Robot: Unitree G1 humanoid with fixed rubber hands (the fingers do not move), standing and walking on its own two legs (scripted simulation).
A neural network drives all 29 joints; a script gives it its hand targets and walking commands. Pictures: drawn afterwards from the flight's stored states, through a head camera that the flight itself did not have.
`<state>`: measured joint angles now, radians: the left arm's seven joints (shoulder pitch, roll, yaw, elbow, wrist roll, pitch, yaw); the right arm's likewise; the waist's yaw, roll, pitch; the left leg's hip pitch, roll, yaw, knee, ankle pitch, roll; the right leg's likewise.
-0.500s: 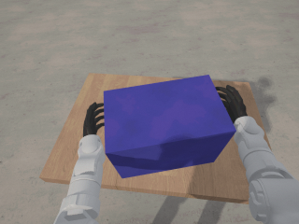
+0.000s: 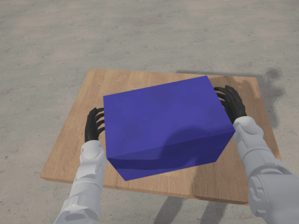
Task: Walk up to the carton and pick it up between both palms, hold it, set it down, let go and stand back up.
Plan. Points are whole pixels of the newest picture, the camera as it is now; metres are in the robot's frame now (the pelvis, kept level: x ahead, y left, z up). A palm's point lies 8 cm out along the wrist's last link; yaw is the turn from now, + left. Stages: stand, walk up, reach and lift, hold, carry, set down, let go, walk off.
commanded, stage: set down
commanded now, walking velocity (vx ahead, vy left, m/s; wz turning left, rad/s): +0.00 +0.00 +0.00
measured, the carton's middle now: (163, 131) +0.41 +0.03 -0.03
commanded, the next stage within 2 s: none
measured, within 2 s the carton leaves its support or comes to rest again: rests again in 0.50 s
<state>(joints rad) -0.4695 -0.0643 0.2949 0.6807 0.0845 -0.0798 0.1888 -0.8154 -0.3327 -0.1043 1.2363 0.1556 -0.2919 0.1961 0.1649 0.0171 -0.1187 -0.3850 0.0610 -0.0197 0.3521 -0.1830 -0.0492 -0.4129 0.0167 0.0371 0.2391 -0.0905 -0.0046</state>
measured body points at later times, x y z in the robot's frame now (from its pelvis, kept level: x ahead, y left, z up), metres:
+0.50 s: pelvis +0.00 +0.00 +0.00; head +0.08 -0.02 +0.44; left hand +0.34 +0.23 +0.02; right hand +0.46 -0.16 +0.04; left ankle -0.06 +0.16 -0.74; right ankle +0.00 -0.12 -0.75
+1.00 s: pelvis +0.01 -0.01 +0.00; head +0.10 -0.03 +0.44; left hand +0.35 +0.22 +0.01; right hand +0.47 -0.17 +0.03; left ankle -0.06 +0.15 -0.74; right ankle +0.00 -0.12 -0.75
